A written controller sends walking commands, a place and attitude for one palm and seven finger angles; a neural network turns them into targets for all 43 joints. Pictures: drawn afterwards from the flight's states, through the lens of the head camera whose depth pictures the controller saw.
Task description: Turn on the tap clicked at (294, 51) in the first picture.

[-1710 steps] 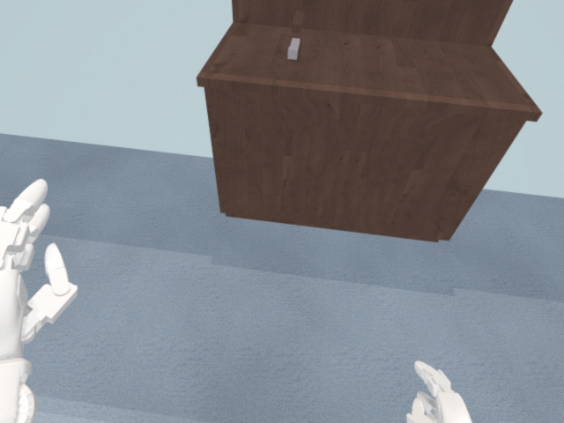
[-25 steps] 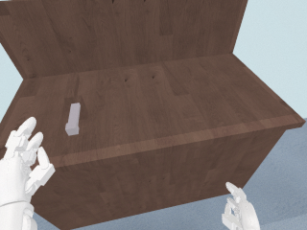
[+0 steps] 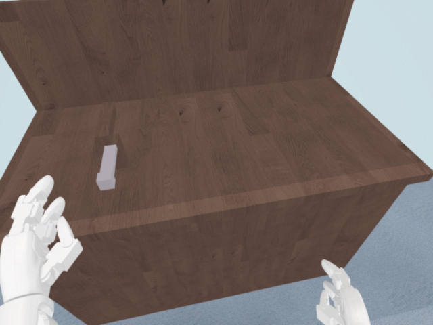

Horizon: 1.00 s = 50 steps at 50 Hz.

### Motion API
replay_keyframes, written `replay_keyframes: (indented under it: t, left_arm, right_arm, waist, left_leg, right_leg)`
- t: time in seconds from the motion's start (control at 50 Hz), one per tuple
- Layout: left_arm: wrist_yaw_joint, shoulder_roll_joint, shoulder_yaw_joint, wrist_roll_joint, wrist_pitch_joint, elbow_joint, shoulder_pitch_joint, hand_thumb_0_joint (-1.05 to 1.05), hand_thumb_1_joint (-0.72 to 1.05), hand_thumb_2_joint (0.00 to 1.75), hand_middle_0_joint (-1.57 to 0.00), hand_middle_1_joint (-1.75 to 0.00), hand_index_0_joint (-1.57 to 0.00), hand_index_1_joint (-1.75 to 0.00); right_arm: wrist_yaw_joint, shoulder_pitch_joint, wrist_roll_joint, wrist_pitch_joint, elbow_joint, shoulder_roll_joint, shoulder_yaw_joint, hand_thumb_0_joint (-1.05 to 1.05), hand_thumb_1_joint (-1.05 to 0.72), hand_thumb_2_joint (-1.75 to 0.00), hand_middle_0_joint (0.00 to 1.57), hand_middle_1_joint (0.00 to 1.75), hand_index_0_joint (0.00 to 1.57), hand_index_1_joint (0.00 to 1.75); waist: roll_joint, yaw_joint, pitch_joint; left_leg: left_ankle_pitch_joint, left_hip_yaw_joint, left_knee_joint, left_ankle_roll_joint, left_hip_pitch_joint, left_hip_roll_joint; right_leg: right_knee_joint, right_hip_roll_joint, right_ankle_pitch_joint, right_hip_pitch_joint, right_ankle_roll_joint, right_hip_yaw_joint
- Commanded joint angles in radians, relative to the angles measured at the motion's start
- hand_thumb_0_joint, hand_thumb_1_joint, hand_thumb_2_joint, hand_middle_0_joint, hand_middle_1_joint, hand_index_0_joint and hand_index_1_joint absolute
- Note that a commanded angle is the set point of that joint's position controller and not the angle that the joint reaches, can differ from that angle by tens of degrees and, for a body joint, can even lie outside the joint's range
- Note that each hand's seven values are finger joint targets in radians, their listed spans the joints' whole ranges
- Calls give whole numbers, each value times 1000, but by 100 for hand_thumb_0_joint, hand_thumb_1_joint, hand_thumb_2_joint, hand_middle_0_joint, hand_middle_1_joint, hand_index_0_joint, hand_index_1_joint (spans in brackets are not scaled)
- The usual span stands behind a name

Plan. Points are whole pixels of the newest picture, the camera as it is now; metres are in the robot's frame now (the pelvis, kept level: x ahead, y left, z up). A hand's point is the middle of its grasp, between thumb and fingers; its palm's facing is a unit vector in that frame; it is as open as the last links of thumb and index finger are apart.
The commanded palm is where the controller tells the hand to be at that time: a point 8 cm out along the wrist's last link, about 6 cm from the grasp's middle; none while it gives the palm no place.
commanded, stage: turn the palm inward beside the body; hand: left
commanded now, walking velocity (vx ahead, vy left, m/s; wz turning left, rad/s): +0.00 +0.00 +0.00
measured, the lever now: (106, 180) +0.35 +0.28 +0.08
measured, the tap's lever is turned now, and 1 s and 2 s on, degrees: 0 0 0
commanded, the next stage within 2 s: reach beside the lever's end, fingers flat in 0.40 s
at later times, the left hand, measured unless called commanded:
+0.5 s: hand (87, 242) +0.19 +0.21 +0.14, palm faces +0.48 -0.87 -0.11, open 7.4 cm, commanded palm +0.14 +0.26 +0.15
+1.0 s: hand (88, 224) +0.22 +0.24 +0.12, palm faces +0.51 -0.86 -0.11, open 7.4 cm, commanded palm +0.18 +0.28 +0.13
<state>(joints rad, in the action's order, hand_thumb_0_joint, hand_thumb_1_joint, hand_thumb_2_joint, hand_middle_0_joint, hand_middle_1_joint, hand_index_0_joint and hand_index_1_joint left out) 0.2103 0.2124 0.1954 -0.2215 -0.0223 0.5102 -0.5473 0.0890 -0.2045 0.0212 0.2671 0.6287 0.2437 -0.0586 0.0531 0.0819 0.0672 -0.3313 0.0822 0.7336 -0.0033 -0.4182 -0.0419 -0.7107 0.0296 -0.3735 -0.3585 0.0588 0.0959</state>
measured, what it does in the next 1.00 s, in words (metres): stands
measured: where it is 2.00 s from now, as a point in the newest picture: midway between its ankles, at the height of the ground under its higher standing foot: outside the picture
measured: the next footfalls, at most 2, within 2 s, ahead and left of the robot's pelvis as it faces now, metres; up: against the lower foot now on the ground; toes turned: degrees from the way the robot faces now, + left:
none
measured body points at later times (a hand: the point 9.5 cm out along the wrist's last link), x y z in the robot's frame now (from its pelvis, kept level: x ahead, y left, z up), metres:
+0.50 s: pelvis +0.01 -0.01 +0.00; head -0.01 -0.04 +0.45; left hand +0.15 +0.26 +0.15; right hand +0.21 -0.23 -0.07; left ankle +0.03 +0.12 -0.71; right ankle +0.00 -0.08 -0.71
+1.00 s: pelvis +0.01 -0.01 +0.00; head +0.00 -0.04 +0.45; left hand +0.19 +0.28 +0.13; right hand +0.20 -0.24 -0.07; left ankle +0.03 +0.12 -0.71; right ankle +0.00 -0.08 -0.71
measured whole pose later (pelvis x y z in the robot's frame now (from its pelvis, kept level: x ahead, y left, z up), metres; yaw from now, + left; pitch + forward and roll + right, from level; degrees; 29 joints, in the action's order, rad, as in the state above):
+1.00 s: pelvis +0.01 -0.01 +0.00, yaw +0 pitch +2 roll +0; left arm 0.19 0.23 0.26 -0.25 -0.02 0.29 -0.37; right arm 0.10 -0.20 0.02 0.25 0.65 0.25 -0.05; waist 0.05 0.07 0.06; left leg -0.32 0.09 0.70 0.02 -0.42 -0.02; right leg -0.68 0.05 -0.37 -0.36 0.08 0.10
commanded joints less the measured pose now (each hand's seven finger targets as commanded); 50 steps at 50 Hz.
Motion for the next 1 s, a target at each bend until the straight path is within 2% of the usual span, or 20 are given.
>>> replay_keyframes:
  t: [0.0,0.08,0.1,0.18,0.24,0.38,0.42,0.48,0.5,0.52,0.56,0.58,0.6,0.64,0.68,0.72,0.84,0.88,0.9,0.98]
  left_arm:
    - [1,108,71,3,47,222,69,0,90,90,-20,-30,-20,-30]
    - [6,149,107,7,30,223,58,0,90,90,-20,-30,-20,-30]
    - [2,119,77,5,32,234,69,0,90,90,-20,-30,-20,-30]
    - [7,144,108,3,35,220,62,0,90,90,-20,-30,-20,-30]
    - [4,123,93,-5,47,220,55,0,90,90,-20,-30,-20,-30]
    - [0,147,103,6,50,223,64,0,90,90,-20,-30,-20,-30]
    - [-2,124,86,-1,57,230,60,0,90,90,-20,-30,-20,-30]
    - [-2,145,113,-3,56,208,50,0,90,90,-20,-30,-20,-30]
    - [-5,121,88,-7,55,197,73,0,90,90,-20,-30,-20,-30]
    - [-3,148,125,-11,55,181,77,0,90,90,-20,-30,-20,-30]
    - [-7,142,115,-13,55,169,105,0,90,90,-20,-30,-20,-30]
    - [-2,162,140,-7,51,148,117,0,90,90,-20,-30,-20,-30]
    - [-4,135,111,-9,55,144,154,0,90,90,-20,-30,-20,-30]
    - [-5,143,110,-12,65,128,195,0,90,90,-20,-30,-20,-30]
    - [-5,176,142,-7,71,110,206,0,90,90,-20,-30,-20,-30]
    - [-12,163,131,-10,77,89,219,0,90,90,-20,-30,-20,-30]
    - [-15,168,145,-15,71,36,246,0,90,90,-20,-30,-20,-30]
    - [-7,204,187,-10,66,3,251,0,90,90,-20,-30,-20,-30]
    - [-7,179,167,-13,71,6,280,0,90,90,-20,-30,-20,-30]
    - [-5,203,190,-11,86,-26,313,0,90,90,-20,-29,-20,-29]
  right_arm:
    - [12,150,5,63,-168,100,40,0,-90,-90,20,30,20,30]
    - [15,151,4,65,-167,102,39,0,-90,-90,20,30,20,30]
    - [12,148,4,64,-170,99,38,0,-90,-90,20,30,20,30]
    - [11,146,3,63,-164,101,39,0,-90,-90,20,30,20,30]
    - [7,138,-1,65,-168,101,43,0,-90,-90,20,30,20,30]
    - [9,137,4,67,-165,101,43,0,-90,-90,20,30,20,30]
    - [6,135,3,68,-171,99,45,0,-90,-90,20,30,20,30]
    - [8,137,4,68,-167,103,45,0,-90,-90,20,30,20,30]
    - [9,136,4,65,-167,101,44,0,-90,-90,20,30,20,30]
    - [11,132,3,64,-163,103,48,0,-90,-90,20,30,20,30]
    - [13,136,1,60,-161,103,47,0,-90,-90,20,30,20,30]
    - [16,139,6,58,-152,103,46,0,-90,-90,20,30,20,30]
    - [16,136,5,56,-152,100,43,0,-90,-90,20,30,20,30]
    - [20,144,4,61,-151,104,44,0,-90,-90,20,30,20,30]
    - [21,142,4,64,-142,106,46,0,-90,-90,20,30,20,30]
    - [19,138,3,65,-141,105,47,0,-90,-90,20,30,20,30]
    - [18,138,2,56,-141,107,48,0,-90,-90,20,30,20,30]
    - [20,142,4,49,-133,107,49,0,-90,-90,20,30,20,30]
    - [19,140,3,46,-134,104,49,0,-90,-90,20,30,20,30]
    - [20,141,1,42,-129,109,53,0,-90,-90,20,30,20,30]
  waist:
    - [-20,-7,53]
    - [-31,5,54]
    - [-24,-4,60]
    - [-19,2,54]
    - [-48,-3,79]
    - [-20,0,64]
    - [-16,-4,73]
    - [-51,3,59]
    - [-53,-8,51]
    - [-63,-4,62]
    - [-45,-8,64]
    - [-16,-7,49]
    - [-26,-16,44]
    - [-36,-19,44]
    - [-35,-11,69]
    - [-30,-16,89]
    - [-41,-14,99]
    - [-28,-8,89]
    - [-27,-17,92]
    - [-46,-18,102]
  left_leg:
    - [69,6,-127,-27,58,24]
    - [68,3,-125,-31,52,19]
    - [79,1,-121,-30,59,18]
    - [93,-4,-111,-31,54,17]
    - [123,-10,-98,-33,58,16]
    - [118,-11,-96,-34,58,14]
    - [132,-14,-90,-33,60,14]
    - [121,-12,-94,-35,50,13]
    - [113,-14,-91,-36,47,11]
    - [113,-14,-89,-35,45,13]
    - [113,-19,-87,-36,44,9]
    - [104,-18,-92,-35,44,9]
    - [90,-14,-97,-33,42,8]
    - [75,-12,-94,-36,42,8]
    - [84,-13,-94,-36,43,6]
    - [92,-14,-94,-34,50,6]
    - [116,-18,-102,-32,47,7]
    - [121,-22,-102,-32,42,7]
    - [127,-23,-102,-30,49,8]
    - [135,-24,-102,-33,47,8]
  right_leg:
    - [156,-39,85,-17,-35,-35]
    - [170,-40,80,-3,-38,-44]
    - [167,-42,95,-5,-37,-43]
    - [172,-42,113,-4,-39,-50]
    - [166,-46,164,13,-42,-51]
    - [174,-49,158,9,-41,-61]
    - [167,-51,188,13,-42,-60]
    - [174,-48,175,11,-44,-60]
    - [178,-51,174,3,-47,-66]
    - [179,-50,176,10,-48,-68]
    - [182,-54,179,10,-50,-74]
    - [187,-52,160,4,-47,-76]
    - [186,-52,142,-4,-48,-73]
    - [196,-53,121,-7,-49,-83]
    - [194,-52,127,7,-48,-86]
    - [190,-54,146,14,-48,-88]
    - [183,-53,188,31,-50,-83]
    - [189,-53,192,33,-49,-89]
    - [184,-54,202,30,-49,-85]
    - [184,-51,215,37,-51,-90]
